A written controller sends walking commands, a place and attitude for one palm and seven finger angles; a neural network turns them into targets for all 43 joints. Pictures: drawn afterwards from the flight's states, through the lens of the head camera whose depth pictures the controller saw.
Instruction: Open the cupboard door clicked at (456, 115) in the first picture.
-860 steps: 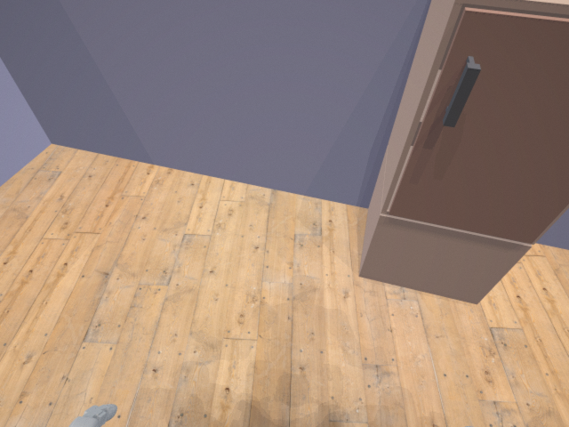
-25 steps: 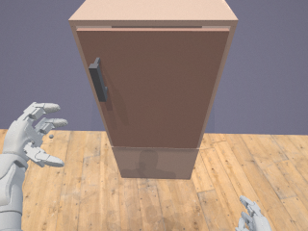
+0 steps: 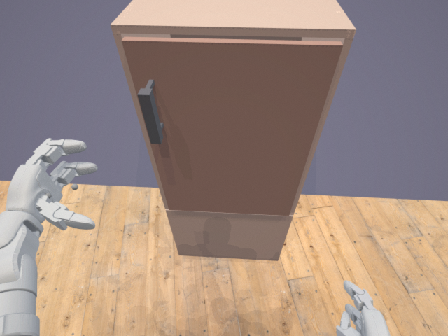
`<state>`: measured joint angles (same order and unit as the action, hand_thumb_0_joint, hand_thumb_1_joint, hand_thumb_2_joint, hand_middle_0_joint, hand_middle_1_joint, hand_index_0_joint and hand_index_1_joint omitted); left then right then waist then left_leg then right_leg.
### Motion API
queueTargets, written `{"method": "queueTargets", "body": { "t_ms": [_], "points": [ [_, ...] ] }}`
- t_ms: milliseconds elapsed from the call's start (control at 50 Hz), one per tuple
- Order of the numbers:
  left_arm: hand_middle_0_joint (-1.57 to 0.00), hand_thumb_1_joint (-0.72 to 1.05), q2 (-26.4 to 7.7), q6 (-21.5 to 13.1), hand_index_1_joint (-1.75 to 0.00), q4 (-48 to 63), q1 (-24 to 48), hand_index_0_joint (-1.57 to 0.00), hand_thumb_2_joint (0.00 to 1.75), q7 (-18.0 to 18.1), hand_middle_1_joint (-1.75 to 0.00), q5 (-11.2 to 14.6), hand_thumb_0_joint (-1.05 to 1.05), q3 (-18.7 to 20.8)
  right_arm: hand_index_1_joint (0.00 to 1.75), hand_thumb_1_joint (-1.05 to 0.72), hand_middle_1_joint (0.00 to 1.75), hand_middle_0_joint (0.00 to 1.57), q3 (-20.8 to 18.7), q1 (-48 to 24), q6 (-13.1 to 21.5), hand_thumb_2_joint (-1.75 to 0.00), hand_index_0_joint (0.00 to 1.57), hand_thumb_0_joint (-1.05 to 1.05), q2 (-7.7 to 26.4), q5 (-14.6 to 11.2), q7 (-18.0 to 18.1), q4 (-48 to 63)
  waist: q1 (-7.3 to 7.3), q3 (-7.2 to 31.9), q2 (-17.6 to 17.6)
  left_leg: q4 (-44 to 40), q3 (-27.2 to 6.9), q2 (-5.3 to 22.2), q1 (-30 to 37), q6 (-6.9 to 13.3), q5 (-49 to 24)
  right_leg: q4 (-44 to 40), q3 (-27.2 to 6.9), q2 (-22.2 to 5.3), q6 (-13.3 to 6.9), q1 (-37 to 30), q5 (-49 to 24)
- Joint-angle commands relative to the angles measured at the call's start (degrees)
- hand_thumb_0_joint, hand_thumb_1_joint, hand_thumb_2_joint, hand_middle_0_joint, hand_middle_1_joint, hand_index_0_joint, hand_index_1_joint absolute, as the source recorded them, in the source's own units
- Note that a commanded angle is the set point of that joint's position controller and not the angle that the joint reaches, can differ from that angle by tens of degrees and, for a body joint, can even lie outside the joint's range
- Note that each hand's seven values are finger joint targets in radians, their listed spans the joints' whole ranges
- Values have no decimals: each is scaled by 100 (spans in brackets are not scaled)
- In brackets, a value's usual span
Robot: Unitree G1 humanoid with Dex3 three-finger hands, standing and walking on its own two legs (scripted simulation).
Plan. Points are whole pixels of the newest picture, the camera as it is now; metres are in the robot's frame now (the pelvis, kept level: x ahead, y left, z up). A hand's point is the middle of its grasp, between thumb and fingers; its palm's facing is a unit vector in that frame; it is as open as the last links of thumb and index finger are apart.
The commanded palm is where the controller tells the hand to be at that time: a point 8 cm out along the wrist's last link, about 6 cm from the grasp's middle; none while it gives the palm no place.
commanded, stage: move the hooked fingers beside the handle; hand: left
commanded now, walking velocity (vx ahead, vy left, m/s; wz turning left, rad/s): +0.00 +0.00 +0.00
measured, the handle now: (153, 112) +0.54 +0.21 +0.11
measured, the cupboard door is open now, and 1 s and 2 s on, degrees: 0 0 0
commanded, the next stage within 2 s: none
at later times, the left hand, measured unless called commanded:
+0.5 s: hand (90, 159) +0.37 +0.28 +0.13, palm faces +0.08 -1.00 -0.01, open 14.0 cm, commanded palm +0.35 +0.33 +0.13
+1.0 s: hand (103, 139) +0.43 +0.28 +0.12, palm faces +0.05 -1.00 +0.00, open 14.0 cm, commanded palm +0.41 +0.33 +0.12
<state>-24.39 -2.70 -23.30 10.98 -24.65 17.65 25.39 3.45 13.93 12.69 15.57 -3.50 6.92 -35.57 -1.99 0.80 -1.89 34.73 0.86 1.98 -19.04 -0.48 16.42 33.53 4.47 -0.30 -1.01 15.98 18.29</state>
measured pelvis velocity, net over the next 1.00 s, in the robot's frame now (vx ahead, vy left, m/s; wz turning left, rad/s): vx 0.00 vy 0.02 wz -0.03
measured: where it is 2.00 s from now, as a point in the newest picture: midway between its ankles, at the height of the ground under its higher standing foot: outside the picture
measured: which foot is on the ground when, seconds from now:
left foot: down 0.00-1.00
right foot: down 0.00-1.00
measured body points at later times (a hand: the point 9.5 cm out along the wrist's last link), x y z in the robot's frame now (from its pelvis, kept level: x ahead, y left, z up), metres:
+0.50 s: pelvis +0.00 +0.01 +0.00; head +0.02 +0.01 +0.45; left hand +0.36 +0.34 +0.13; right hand +0.12 -0.25 -0.10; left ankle +0.02 +0.13 -0.73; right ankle -0.01 -0.11 -0.73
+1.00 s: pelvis +0.00 +0.02 -0.01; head +0.05 +0.02 +0.44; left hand +0.42 +0.34 +0.12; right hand +0.08 -0.26 -0.11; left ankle +0.02 +0.13 -0.73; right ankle -0.01 -0.11 -0.73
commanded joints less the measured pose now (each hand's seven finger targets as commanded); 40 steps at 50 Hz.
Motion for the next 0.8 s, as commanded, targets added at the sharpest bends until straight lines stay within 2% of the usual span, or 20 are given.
{"method": "queueTargets", "body": {
  "t_ms": [0,60,140,160,180,200,260,300,360,380,400,420,460,480,540,600,660,680,740,780],
  "points": [
    [-30,-50,-1784,-499,-120,1104,2367,-30,30,-24,-120,85,0,386,30,-90,30,20,-301,-316,305,-90,20,0,772,-14,124,753,235,1326,-277,-417,-121,-227,793,230,-823,-567,-302,82,38,68,-1163],
    [-30,-50,-1620,-509,-120,782,2464,-30,30,-67,-120,57,0,203,30,-90,30,20,-288,-301,305,-90,20,0,769,-20,122,734,237,1259,-447,-431,-147,-227,799,212,-790,-540,-249,90,7,191,-1125],
    [-30,-50,-1742,-477,-120,442,2385,-30,30,-29,-120,47,0,344,30,-90,30,20,-329,-187,260,-90,20,0,827,-16,79,730,169,1388,-79,-436,-166,-208,695,213,-933,-464,-194,93,9,110,-1299],
    [-30,-50,-1648,-458,-120,383,2369,-30,30,-22,-120,28,0,255,30,-90,30,20,-323,-199,246,-90,20,0,827,-14,61,759,156,1373,-174,-432,-156,-215,671,206,-953,-437,-193,88,2,134,-1321],
    [-30,-50,-1792,-468,-120,333,2362,-30,30,17,-120,31,0,378,30,-90,30,20,-328,-169,230,-90,20,0,836,-8,39,754,135,1326,-49,-413,-164,-210,629,215,-1003,-436,-205,99,-3,97,-1371],
    [-30,-50,-1719,-475,-120,377,2418,-30,30,37,-120,14,0,313,30,-90,30,20,-320,-185,219,-90,20,0,820,-3,13,781,126,1349,-217,-432,-152,-213,624,209,-985,-423,-206,90,-3,131,-1355],
    [-30,-50,-1806,-568,-120,378,2752,-30,30,178,-120,-81,0,349,30,-90,30,20,-340,-95,160,-90,20,0,835,4,-16,764,188,1376,-258,-433,-169,-196,612,201,-938,-406,-196,103,-7,210,-1251],
    [-30,-50,-1988,-637,-120,316,2857,-30,30,226,-120,-98,0,506,30,-90,30,20,-356,-28,133,-90,20,0,860,33,-32,754,182,1502,-109,-390,-167,-192,603,221,-1060,-370,-229,118,-7,104,-1403],
    [-30,-50,-2020,-733,-120,122,3303,-30,30,222,-120,-160,0,448,30,-90,30,20,-360,97,71,-90,20,0,883,40,-19,682,308,1555,-174,-347,-139,-201,561,225,-959,-356,-254,114,9,195,-1342],
    [-30,-50,-2177,-738,-120,-109,3212,-30,30,208,-120,-168,0,582,30,-90,30,20,-369,153,40,-90,20,0,907,46,-23,650,282,1493,-2,-325,-138,-175,477,234,-944,-356,-263,118,10,166,-1331],
    [-30,-50,-2092,-771,-120,-120,3419,-30,30,156,-120,-170,0,445,30,-90,30,20,-363,137,32,-90,20,0,904,36,-20,642,348,1480,-188,-317,-117,-188,488,238,-909,-352,-285,111,18,230,-1340],
    [-30,-50,-2229,-784,-120,-305,3413,-30,30,136,-120,-188,0,570,30,-90,30,20,-381,196,8,-90,20,0,921,34,-11,608,339,1493,-129,-305,-125,-191,468,240,-840,-356,-275,121,12,269,-1257],
    [-30,-50,-2191,-803,-120,-540,3638,-30,30,50,-120,-227,0,433,30,-90,30,20,-375,243,-24,-90,20,0,935,29,0,574,396,1486,-347,-270,-121,-196,433,231,-769,-342,-287,114,0,388,-1180],
    [-30,-50,-2194,-807,-120,-704,3718,-30,30,-2,-120,-213,0,397,30,-90,30,20,-366,300,-45,-90,20,0,954,44,-4,559,402,1486,-270,-232,-125,-194,385,239,-819,-318,-291,116,-8,364,-1234],
    [-30,-50,-2225,-886,-120,-803,3989,-30,30,-103,-120,-249,0,326,30,-90,30,20,-407,400,-77,-90,20,0,975,44,-16,546,418,1751,-460,-157,-160,-187,514,229,-1079,-230,-263,129,-30,410,-1461],
    [-30,-50,-2119,-937,-120,-866,4083,-30,30,-150,-120,-200,0,200,30,-90,30,20,-425,478,-119,-90,20,0,991,44,-51,570,437,1931,-355,-90,-171,-178,582,231,-1229,-174,-249,159,-23,453,-1573],
    [-30,-50,-2115,-956,-120,-1266,4337,-30,30,-97,-120,-225,0,195,30,-90,30,20,-438,575,-184,-90,20,0,1022,48,-62,494,518,1699,-186,-90,-205,-165,409,228,-1046,-167,-216,164,-12,665,-1378],
    [-30,-50,-2299,-955,-120,-1410,4300,-30,30,-78,-120,-208,0,361,30,-90,30,20,-442,612,-213,-90,20,0,1042,48,-68,496,463,1656,-34,-62,-191,-167,306,237,-1078,-156,-233,165,-27,573,-1427],
    [-30,-50,-2413,-992,-120,-1536,4523,-30,30,-6,-120,-356,0,373,30,-90,30,20,-438,665,-281,-90,20,0,1042,73,-111,506,448,1799,-333,-50,-199,-176,273,218,-1113,-77,-243,141,-26,627,-1442],
    [-30,-50,-2569,-1078,-120,-1469,4443,-30,30,51,-120,-390,0,510,30,-90,30,20,-466,729,-330,-90,20,0,1054,97,-138,557,389,2068,-272,32,-171,-166,339,229,-1412,-1,-260,161,-35,456,-1688]
  ]
}}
